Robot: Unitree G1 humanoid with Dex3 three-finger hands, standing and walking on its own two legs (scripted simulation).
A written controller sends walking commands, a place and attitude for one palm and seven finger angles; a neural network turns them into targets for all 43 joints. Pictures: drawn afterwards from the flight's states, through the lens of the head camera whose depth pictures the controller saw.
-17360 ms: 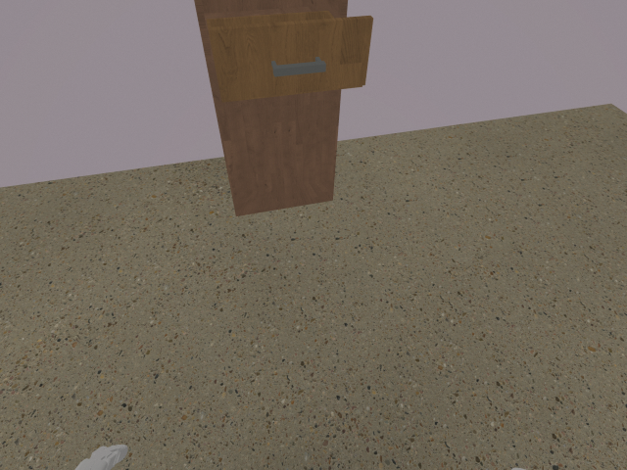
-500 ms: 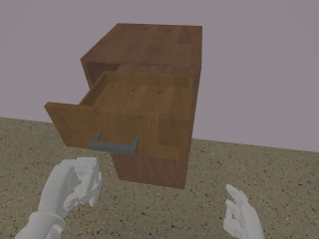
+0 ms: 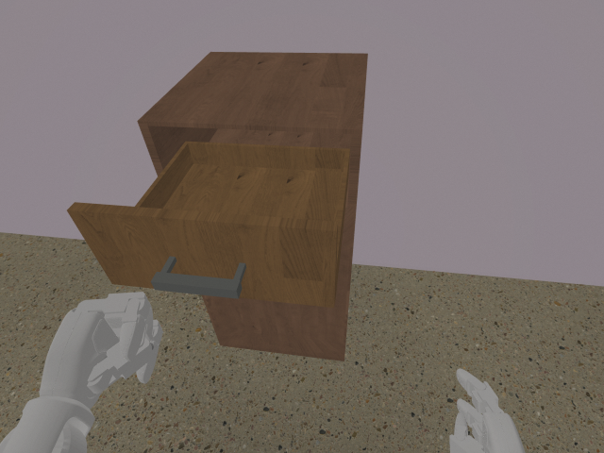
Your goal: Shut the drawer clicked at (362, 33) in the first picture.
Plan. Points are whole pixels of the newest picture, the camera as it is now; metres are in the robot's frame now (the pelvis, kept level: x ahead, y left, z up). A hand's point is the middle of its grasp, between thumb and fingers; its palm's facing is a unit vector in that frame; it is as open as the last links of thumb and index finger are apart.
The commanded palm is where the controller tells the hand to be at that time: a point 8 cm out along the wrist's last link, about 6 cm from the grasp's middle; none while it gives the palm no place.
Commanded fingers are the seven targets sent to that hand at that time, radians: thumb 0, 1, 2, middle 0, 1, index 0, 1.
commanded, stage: bring the fist close to the handle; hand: left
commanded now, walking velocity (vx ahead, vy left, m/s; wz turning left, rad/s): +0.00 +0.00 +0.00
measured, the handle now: (201, 275) +0.36 +0.20 +0.04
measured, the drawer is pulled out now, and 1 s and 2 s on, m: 0.28 0.28 0.23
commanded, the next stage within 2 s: push the drawer shut in 1.38 s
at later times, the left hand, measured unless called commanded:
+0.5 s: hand (188, 334) +0.24 +0.16 +0.09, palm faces -0.05 -1.00 -0.05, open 3.3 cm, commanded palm +0.21 +0.22 +0.09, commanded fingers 0.00 0.90 0.90 -1.40 -1.60 -1.40 -1.60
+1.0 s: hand (208, 329) +0.27 +0.16 +0.04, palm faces -0.05 -1.00 -0.03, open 3.3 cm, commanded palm +0.25 +0.22 +0.05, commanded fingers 0.00 0.90 0.90 -1.40 -1.60 -1.40 -1.60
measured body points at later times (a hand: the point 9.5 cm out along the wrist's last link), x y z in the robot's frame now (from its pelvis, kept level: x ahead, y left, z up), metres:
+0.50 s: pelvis +0.00 +0.00 +0.00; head +0.01 -0.02 +0.45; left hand +0.23 +0.22 +0.09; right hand +0.17 -0.24 -0.08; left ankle -0.01 +0.11 -0.73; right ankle -0.01 -0.08 -0.73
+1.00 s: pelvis -0.01 +0.01 -0.02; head +0.03 +0.00 +0.43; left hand +0.27 +0.21 +0.05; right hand +0.15 -0.22 -0.11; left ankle -0.01 +0.11 -0.73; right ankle -0.01 -0.08 -0.73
